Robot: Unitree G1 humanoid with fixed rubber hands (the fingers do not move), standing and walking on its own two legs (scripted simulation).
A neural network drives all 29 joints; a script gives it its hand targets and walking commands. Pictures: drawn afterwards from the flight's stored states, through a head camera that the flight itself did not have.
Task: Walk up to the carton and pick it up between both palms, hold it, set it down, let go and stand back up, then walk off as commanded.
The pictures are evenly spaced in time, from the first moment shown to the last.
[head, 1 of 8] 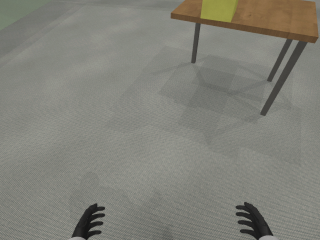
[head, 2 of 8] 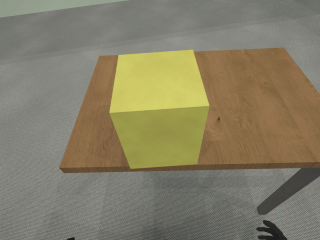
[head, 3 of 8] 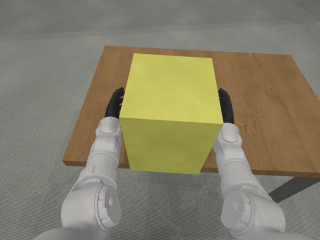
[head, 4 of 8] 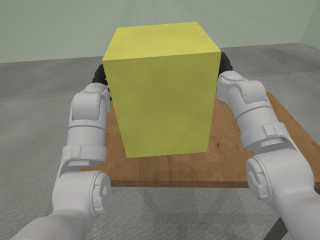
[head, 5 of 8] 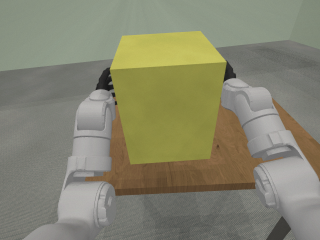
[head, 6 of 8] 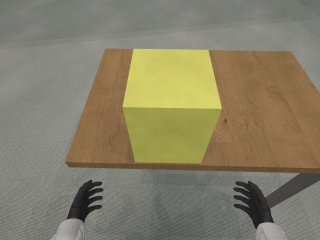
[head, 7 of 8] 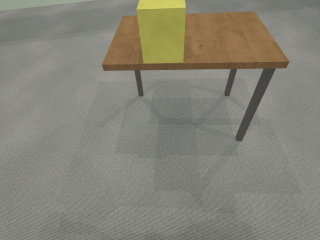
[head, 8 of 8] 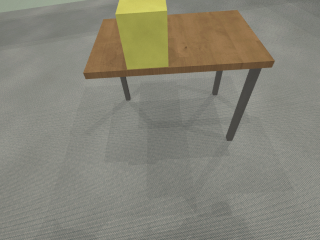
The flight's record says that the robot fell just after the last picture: no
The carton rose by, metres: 0.21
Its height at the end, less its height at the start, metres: +0.00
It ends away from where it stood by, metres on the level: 0.01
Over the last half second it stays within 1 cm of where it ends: yes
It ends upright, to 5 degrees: yes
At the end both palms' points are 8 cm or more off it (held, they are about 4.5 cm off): yes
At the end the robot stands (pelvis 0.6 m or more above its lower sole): yes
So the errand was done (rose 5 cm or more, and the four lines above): yes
